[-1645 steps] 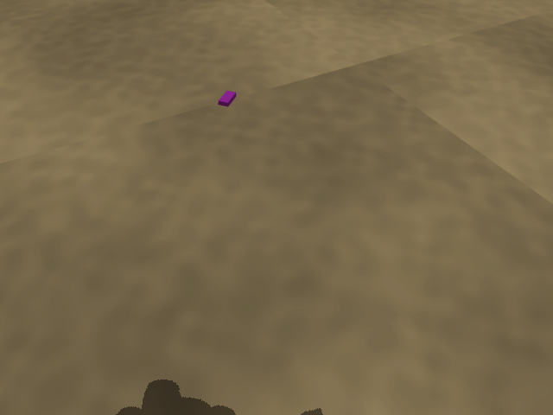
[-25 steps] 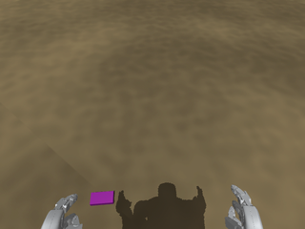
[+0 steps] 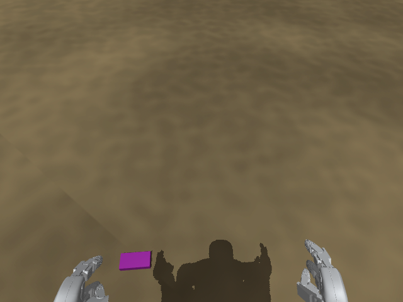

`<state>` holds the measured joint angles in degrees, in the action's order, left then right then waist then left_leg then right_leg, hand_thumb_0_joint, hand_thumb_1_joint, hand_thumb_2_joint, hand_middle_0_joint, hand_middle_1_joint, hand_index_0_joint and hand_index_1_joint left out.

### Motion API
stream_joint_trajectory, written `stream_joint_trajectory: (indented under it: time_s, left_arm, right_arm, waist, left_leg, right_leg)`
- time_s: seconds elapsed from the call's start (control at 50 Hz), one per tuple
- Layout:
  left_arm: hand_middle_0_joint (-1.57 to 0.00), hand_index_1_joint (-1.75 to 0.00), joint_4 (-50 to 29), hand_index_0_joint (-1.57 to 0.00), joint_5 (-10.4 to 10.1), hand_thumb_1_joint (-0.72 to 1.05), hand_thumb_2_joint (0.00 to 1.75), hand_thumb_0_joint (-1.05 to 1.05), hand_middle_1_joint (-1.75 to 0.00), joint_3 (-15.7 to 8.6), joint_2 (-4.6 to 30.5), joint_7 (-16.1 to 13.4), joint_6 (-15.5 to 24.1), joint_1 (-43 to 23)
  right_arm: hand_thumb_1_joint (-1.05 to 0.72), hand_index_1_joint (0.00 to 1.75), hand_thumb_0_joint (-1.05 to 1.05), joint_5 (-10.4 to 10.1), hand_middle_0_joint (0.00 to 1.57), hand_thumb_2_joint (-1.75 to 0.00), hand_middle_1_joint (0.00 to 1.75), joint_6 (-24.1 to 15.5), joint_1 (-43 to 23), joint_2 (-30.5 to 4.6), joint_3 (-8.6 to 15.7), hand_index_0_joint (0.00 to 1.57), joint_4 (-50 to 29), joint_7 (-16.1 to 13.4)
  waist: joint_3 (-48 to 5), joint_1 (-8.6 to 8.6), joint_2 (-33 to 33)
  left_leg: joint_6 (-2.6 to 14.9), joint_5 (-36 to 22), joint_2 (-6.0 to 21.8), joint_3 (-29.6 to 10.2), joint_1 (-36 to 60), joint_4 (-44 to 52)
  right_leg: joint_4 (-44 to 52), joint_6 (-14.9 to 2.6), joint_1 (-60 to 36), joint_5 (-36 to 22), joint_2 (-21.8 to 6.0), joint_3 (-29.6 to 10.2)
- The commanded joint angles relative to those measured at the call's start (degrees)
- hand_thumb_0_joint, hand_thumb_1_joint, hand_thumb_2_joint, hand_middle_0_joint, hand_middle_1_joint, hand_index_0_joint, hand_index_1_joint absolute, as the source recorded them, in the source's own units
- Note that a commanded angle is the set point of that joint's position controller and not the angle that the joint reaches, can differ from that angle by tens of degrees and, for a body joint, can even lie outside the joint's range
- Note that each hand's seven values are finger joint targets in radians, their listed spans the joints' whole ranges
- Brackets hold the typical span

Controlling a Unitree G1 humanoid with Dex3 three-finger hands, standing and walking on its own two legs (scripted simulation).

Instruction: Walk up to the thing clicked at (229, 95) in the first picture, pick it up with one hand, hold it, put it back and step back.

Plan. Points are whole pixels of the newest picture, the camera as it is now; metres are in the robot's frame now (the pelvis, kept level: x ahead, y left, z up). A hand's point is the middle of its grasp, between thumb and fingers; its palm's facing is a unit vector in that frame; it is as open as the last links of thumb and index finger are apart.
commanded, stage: home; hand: left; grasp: from above
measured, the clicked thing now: (135, 260) +0.43 +0.27 -0.70
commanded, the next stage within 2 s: stand in 0.86 s
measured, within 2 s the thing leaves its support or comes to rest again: neither
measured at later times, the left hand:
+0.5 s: hand (109, 296) +0.17 +0.17 -0.05, palm faces +0.03 -0.98 -0.20, open 7.4 cm
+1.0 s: hand (105, 297) +0.17 +0.18 -0.06, palm faces +0.01 -0.97 -0.25, open 7.4 cm
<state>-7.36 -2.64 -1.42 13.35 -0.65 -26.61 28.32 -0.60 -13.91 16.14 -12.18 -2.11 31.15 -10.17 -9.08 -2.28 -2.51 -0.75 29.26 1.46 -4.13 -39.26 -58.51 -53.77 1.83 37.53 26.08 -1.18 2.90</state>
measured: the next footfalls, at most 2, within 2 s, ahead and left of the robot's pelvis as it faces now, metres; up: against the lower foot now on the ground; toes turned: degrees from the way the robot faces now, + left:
none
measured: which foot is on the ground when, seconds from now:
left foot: down 0.00-1.00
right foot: down 0.00-1.00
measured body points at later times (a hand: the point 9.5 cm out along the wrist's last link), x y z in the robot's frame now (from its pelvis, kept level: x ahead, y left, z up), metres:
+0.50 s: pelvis +0.01 +0.00 +0.00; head +0.03 +0.00 +0.45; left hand +0.17 +0.23 -0.03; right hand +0.17 -0.25 -0.06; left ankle +0.00 +0.12 -0.68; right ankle +0.01 -0.14 -0.68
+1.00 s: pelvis +0.00 +0.00 +0.00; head +0.03 +0.01 +0.45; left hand +0.17 +0.23 -0.04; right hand +0.16 -0.24 -0.07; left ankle +0.00 +0.12 -0.68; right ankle +0.01 -0.14 -0.68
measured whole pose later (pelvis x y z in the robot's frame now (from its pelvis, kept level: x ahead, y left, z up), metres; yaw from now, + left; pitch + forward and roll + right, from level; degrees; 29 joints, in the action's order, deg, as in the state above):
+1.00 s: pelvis +0.00 +0.00 +0.00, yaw +0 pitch +8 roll -2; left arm -0.2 -0.2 -0.2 14.2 -1.3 -19.5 24.1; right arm 2.5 -11.1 14.7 -12.5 -0.9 34.1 -8.3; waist -5.5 -1.2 -1.5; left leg -0.4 29.2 1.0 -3.6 -35.9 -57.5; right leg -53.6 1.8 34.7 26.5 -1.7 2.4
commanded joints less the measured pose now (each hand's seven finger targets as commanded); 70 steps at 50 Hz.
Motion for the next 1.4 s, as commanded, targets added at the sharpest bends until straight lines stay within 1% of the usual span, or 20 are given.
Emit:
stream_joint_trajectory:
  time_s: [0.0, 0.26, 0.5, 0.72, 0.74, 0.78, 0.86, 0.9, 0.92, 0.94, 0.96, 0.98, 1.0, 1.02, 1.04, 1.08, 1.14, 1.22, 1.28, 1.38]
  left_arm:
    - [-0.20, -0.30, -9.99, -0.20, -0.16, 0.90, 0.90, 0.00, -0.30, -4.04, 5.58, -0.69, 3.20, -0.57]
    - [-0.20, -0.30, -11.65, -0.20, 0.06, 0.90, 0.90, 0.00, -0.30, -4.10, 5.62, -0.88, 3.46, -0.52]
    - [-0.20, -0.30, -10.58, -0.20, 0.06, 0.90, 0.90, 0.00, -0.30, -4.34, 5.82, -0.98, 3.29, 0.29]
    - [-0.20, -0.30, -13.10, -0.20, -0.06, 0.90, 0.90, 0.00, -0.30, -3.16, 5.39, -0.90, 3.35, -1.47]
    - [-0.20, -0.30, -10.19, -0.20, -0.04, 0.90, 0.90, 0.00, -0.30, -4.06, 5.75, -0.97, 3.05, 0.37]
    - [-0.20, -0.30, -11.57, -0.20, -0.10, 0.90, 0.90, 0.00, -0.30, -3.15, 5.25, -0.95, 3.14, -0.92]
    - [-0.20, -0.30, -11.25, -0.20, -0.16, 0.90, 0.90, 0.00, -0.30, -3.68, 5.53, -1.01, 3.00, -0.39]
    - [-0.20, -0.30, -13.97, -0.20, -0.34, 0.90, 0.90, 0.00, -0.30, -3.17, 5.39, -0.87, 3.26, -1.88]
    - [-0.20, -0.30, -11.52, -0.20, -0.32, 0.90, 0.90, 0.00, -0.30, -3.90, 5.46, -1.02, 3.06, -0.11]
    - [-0.20, -0.30, 8.59, -0.20, 6.46, 0.90, 0.90, 0.00, -0.30, -3.82, 10.08, -3.10, 15.11, -16.94]
    - [-0.20, -0.30, 18.56, -0.20, 6.66, 0.90, 0.90, 0.00, -0.30, -4.83, 10.72, -2.78, 19.05, -12.34]
    - [-0.20, -0.30, 20.99, -0.20, 6.92, 0.90, 0.90, 0.00, -0.30, -4.55, 11.34, -2.48, 20.97, -12.39]
    - [-0.20, -0.30, 22.35, -0.20, 6.73, 0.90, 0.90, 0.00, -0.30, -4.27, 11.60, -2.10, 21.99, -13.19]
    - [-0.20, -0.30, 24.86, -0.20, 6.56, 0.90, 0.90, 0.00, -0.30, -3.67, 11.58, -1.94, 23.10, -12.95]
    - [-0.20, -0.30, 27.00, -0.20, 6.26, 0.90, 0.90, 0.00, -0.30, -3.75, 11.77, -1.78, 23.78, -14.67]
    - [-0.20, -0.30, 32.12, -0.20, 5.59, 0.90, 0.90, 0.00, -0.30, -4.06, 11.27, -1.70, 24.06, -15.19]
    - [-0.20, -0.30, 38.38, -0.20, 5.49, 0.90, 0.90, 0.00, -0.30, -3.96, 11.29, -1.86, 25.30, -17.42]
    - [-0.20, -0.30, 45.02, -0.20, 5.65, 0.90, 0.90, 0.00, -0.30, -3.95, 11.39, -1.75, 26.49, -18.24]
    - [-0.20, -0.30, 49.49, -0.20, 5.26, 0.90, 0.90, 0.00, -0.30, -3.94, 11.79, -1.73, 27.25, -17.60]
    - [-0.20, -0.30, 55.73, -0.20, 4.69, 0.90, 0.90, 0.00, -0.30, -3.51, 11.76, -1.86, 27.16, -17.56]
  right_arm:
    - [-0.90, 0.30, 0.00, 0.22, 0.20, -0.90, 0.30, -3.35, -3.42, -7.92, 3.65, 0.20, -8.58, -0.68]
    - [-0.90, 0.30, 0.00, 0.11, 0.20, -0.90, 0.30, -2.87, -3.76, -7.35, 3.62, 0.20, -9.22, -0.69]
    - [-0.90, 0.30, 0.00, 0.13, 0.20, -0.90, 0.30, -2.57, -3.43, -7.41, 3.72, 0.20, -9.16, -0.71]
    - [-0.90, 0.30, 0.00, 0.06, 0.20, -0.90, 0.30, -2.43, -3.86, -7.47, 3.63, 0.20, -9.73, -0.36]
    - [-0.90, 0.30, 0.00, 0.04, 0.20, -0.90, 0.30, -2.26, -3.28, -7.81, 3.90, 0.20, -8.98, -0.38]
    - [-0.90, 0.30, 0.00, 0.04, 0.20, -0.90, 0.30, -2.30, -3.46, -7.54, 3.68, 0.20, -9.50, -0.35]
    - [-0.90, 0.30, 0.00, -0.05, 0.20, -0.90, 0.30, -2.25, -3.66, -7.73, 3.82, 0.20, -9.62, -0.32]
    - [-0.90, 0.30, 0.00, -0.12, 0.20, -0.90, 0.30, -2.47, -3.95, -7.38, 3.50, 0.20, -10.17, -0.33]
    - [-0.90, 0.30, 0.00, -0.06, 0.20, -0.90, 0.30, -2.40, -3.40, -7.52, 3.68, 0.20, -9.45, -0.39]
    - [-0.90, 0.30, 0.00, 7.27, 0.20, -0.90, 0.30, 4.02, -7.00, -14.11, 5.77, 0.20, 4.63, 3.02]
    - [-0.90, 0.30, 0.00, 7.26, 0.20, -0.90, 0.30, 6.19, -7.15, -14.56, 6.50, 0.20, 5.26, 4.37]
    - [-0.90, 0.30, 0.00, 7.34, 0.20, -0.90, 0.30, 7.13, -6.72, -14.35, 6.20, 0.20, 4.91, 5.31]
    - [-0.90, 0.30, 0.00, 7.25, 0.20, -0.90, 0.30, 7.78, -5.85, -14.30, 6.12, 0.20, 4.58, 6.05]
    - [-0.90, 0.30, 0.00, 6.16, 0.20, -0.90, 0.30, 8.02, -6.34, -13.84, 6.04, 0.20, 5.75, 6.89]
    - [-0.90, 0.30, 0.00, 4.57, 0.20, -0.90, 0.30, 8.13, -5.86, -12.68, 5.98, 0.20, 7.12, 7.85]
    - [-0.90, 0.30, 0.00, 3.46, 0.20, -0.90, 0.30, 8.90, -8.05, -12.73, 6.58, 0.20, 8.36, 8.51]
    - [-0.90, 0.30, 0.00, 3.41, 0.20, -0.90, 0.30, 9.90, -8.08, -12.65, 7.05, 0.20, 11.12, 9.00]
    - [-0.90, 0.30, 0.00, 3.76, 0.20, -0.90, 0.30, 10.74, -8.96, -13.36, 7.52, 0.20, 13.74, 9.02]
    - [-0.90, 0.30, 0.00, 3.46, 0.20, -0.90, 0.30, 11.00, -7.71, -13.39, 7.39, 0.20, 16.28, 8.83]
    - [-0.90, 0.30, 0.00, 2.99, 0.20, -0.90, 0.30, 11.77, -8.00, -14.27, 7.11, 0.20, 20.14, 8.27]
  waist:
    - [-4.65, -0.03, -1.54]
    - [-5.51, 0.18, -0.26]
    - [-5.40, -0.14, 0.17]
    - [-5.58, 0.02, -1.93]
    - [-4.81, 0.26, -1.07]
    - [-4.73, -0.10, -1.19]
    - [-4.19, 0.16, -0.76]
    - [-5.21, 0.18, -0.82]
    - [-5.19, 0.31, -0.72]
    - [8.15, 4.54, 3.49]
    - [2.44, 4.13, 5.39]
    - [0.98, 3.40, 5.35]
    - [1.99, 2.74, 2.20]
    - [0.85, 3.64, 0.00]
    - [0.44, 3.58, -0.80]
    - [1.09, 4.35, 3.32]
    - [1.98, 4.08, 3.63]
    - [5.83, 3.81, 1.48]
    - [5.85, 3.62, 1.80]
    - [8.89, 3.56, -0.06]
  left_leg:
    - [0.65, -13.46, -0.97, 0.49, 4.42, 11.05]
    - [1.27, -14.93, -1.59, 2.18, 4.38, 9.26]
    - [1.23, -15.55, -1.41, 1.69, 4.25, 9.30]
    - [0.51, -17.09, -0.68, 0.41, 5.32, 10.34]
    - [0.60, -16.25, -0.74, 0.50, 4.58, 10.27]
    - [0.69, -14.74, -0.79, 0.64, 4.59, 10.53]
    - [0.81, -12.82, -0.73, 0.50, 3.91, 10.79]
    - [0.88, -14.27, -0.81, 0.79, 4.50, 10.39]
    - [0.91, -14.14, -0.93, 1.07, 4.31, 10.10]
    - [3.68, -23.34, 0.54, -0.50, 3.54, 14.90]
    - [4.34, -26.09, 0.14, 0.62, 8.70, 14.80]
    - [4.51, -27.02, 0.27, 0.52, 11.48, 15.05]
    - [4.69, -26.73, 0.53, -0.89, 13.02, 16.39]
    - [4.71, -26.96, 0.55, -1.58, 15.30, 17.35]
    - [4.66, -25.33, 0.39, -1.23, 16.77, 19.11]
    - [4.03, -23.19, 0.08, -0.49, 17.80, 19.29]
    - [4.07, -18.31, -0.02, -1.08, 18.19, 21.29]
    - [4.46, -13.34, 1.21, -3.21, 19.97, 26.53]
    - [4.07, -19.61, 1.59, -3.23, 22.63, 27.68]
    - [3.39, -20.38, 2.85, -4.40, 24.63, 33.21]
  right_leg:
    - [7.06, -1.96, -3.50, -9.54, 2.52, 1.95]
    - [8.00, -1.58, -5.10, -12.22, 1.96, 1.12]
    - [7.52, -1.59, -4.83, -12.57, 2.17, 1.41]
    - [6.30, -1.99, -3.94, -12.67, 2.47, 2.07]
    - [6.47, -1.97, -3.98, -11.97, 2.36, 1.89]
    - [6.72, -1.89, -3.42, -10.94, 2.45, 1.88]
    - [7.16, -1.82, -3.29, -9.53, 2.38, 1.83]
    - [6.94, -1.82, -4.02, -10.93, 2.30, 1.81]
    - [7.02, -1.82, -4.09, -10.79, 2.28, 1.65]
    - [9.53, -3.44, -15.12, -10.87, -2.46, -2.55]
    - [10.50, -5.42, -16.71, -12.03, -2.90, -5.69]
    - [10.34, -6.16, -16.49, -14.14, -3.35, -6.95]
    - [10.44, -5.74, -14.55, -15.50, -2.37, -6.04]
    - [10.45, -5.26, -17.25, -16.49, -2.94, -5.38]
    - [10.47, -4.55, -17.97, -17.02, -3.47, -5.46]
    - [13.04, -4.42, -18.06, -15.15, -3.60, -5.62]
    - [16.89, -3.97, -20.07, -12.63, -4.56, -6.19]
    - [20.19, -3.33, -19.37, -8.99, -3.79, -5.02]
    - [21.54, -3.38, -22.21, -14.84, -4.26, -5.00]
    - [25.22, -3.18, -24.66, -15.38, -4.10, -4.33]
